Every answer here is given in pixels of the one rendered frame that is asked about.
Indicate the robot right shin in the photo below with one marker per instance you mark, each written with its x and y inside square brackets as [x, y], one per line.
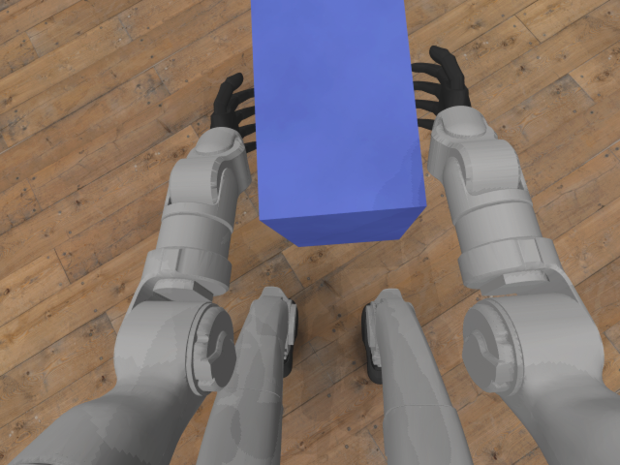
[386, 293]

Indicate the robot left forearm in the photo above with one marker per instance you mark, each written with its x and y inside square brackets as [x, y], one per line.
[190, 262]

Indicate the robot left hand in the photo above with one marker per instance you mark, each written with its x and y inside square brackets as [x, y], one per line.
[225, 113]

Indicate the robot right upper arm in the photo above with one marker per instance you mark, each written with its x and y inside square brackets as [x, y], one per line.
[542, 354]

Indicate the robot right hand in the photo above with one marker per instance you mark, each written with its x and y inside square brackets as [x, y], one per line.
[451, 92]

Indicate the robot left upper arm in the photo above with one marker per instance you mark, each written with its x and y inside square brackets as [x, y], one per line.
[169, 356]

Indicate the robot right forearm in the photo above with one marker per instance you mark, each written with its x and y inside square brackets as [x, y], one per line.
[502, 248]

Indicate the carton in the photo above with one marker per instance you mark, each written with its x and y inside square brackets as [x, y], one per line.
[337, 134]

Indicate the robot right foot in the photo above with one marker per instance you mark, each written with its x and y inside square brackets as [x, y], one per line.
[374, 371]

